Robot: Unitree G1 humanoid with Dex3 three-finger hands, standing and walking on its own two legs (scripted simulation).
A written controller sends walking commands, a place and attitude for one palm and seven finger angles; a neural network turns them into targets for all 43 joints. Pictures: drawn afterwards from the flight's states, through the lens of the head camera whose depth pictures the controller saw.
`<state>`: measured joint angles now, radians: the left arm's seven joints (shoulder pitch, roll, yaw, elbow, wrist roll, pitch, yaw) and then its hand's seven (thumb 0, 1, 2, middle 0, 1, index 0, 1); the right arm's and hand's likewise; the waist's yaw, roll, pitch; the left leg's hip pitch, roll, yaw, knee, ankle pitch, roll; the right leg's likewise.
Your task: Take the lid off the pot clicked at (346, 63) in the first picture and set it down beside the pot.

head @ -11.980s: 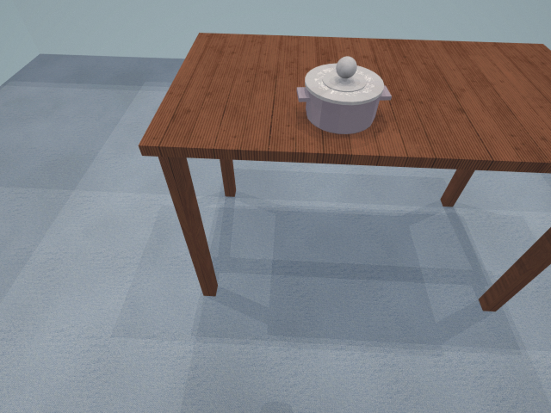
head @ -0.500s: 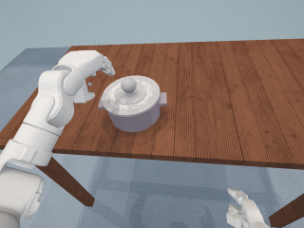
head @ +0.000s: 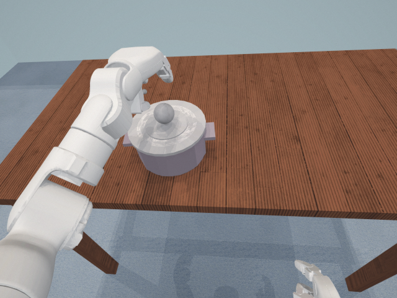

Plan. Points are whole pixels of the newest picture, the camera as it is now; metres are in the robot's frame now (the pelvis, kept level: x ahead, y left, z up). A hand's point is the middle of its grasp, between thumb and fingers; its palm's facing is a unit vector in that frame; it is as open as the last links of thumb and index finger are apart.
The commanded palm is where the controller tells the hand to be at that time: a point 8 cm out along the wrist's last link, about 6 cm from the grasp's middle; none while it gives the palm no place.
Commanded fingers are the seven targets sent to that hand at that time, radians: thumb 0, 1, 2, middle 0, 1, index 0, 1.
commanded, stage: move the open hand above the knob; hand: left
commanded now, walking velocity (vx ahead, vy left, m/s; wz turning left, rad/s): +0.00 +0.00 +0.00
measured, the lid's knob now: (164, 113) +0.48 +0.09 +0.13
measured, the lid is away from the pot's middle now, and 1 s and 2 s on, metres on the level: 0.00 0.00 0.00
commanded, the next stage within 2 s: lower the open fingers around the knob in 0.84 s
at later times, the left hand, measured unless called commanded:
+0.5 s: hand (155, 86) +0.46 +0.09 +0.21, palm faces -0.18 -0.03 -0.98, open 10.2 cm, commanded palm +0.43 +0.10 +0.28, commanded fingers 0.00 -0.36 1.56 -0.84 -0.08 -0.84 -0.08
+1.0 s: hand (159, 89) +0.45 +0.08 +0.21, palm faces -0.17 -0.01 -0.98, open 10.2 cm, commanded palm +0.42 +0.09 +0.27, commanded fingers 0.00 -0.36 1.56 -0.84 -0.08 -0.84 -0.08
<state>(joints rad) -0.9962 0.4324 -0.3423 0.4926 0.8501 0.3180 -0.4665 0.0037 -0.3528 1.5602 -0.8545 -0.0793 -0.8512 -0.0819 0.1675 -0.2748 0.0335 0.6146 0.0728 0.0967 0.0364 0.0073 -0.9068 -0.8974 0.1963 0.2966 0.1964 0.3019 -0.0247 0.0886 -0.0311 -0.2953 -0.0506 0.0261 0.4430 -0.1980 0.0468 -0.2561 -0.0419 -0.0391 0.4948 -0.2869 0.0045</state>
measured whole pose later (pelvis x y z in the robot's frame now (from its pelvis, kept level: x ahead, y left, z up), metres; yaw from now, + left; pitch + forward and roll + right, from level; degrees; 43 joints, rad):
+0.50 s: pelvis +0.01 +0.00 +0.00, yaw -1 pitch +3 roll +1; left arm -1.03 0.40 -0.33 0.59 0.87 0.33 -0.44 0.00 -0.35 1.56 -0.85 -0.08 -0.85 -0.08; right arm 0.21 -0.28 0.02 0.63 0.07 0.09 0.03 0.01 -0.91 -0.90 0.20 0.30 0.20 0.30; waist -0.04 0.08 -0.04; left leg -0.28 -0.04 0.04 0.42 -0.20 0.04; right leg -0.25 -0.03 -0.03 0.48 -0.29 0.00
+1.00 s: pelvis +0.00 -0.01 +0.00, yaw +0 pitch +3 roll +1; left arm -1.05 0.37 -0.38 0.58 0.86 0.34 -0.44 0.00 -0.35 1.56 -0.85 -0.08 -0.85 -0.08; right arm 0.13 -0.26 0.05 0.62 0.07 0.12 0.02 0.01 -0.91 -0.90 0.20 0.30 0.20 0.30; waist -0.02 0.09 -0.05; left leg -0.28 -0.04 0.02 0.43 -0.20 0.03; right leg -0.25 -0.03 -0.04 0.50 -0.29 -0.01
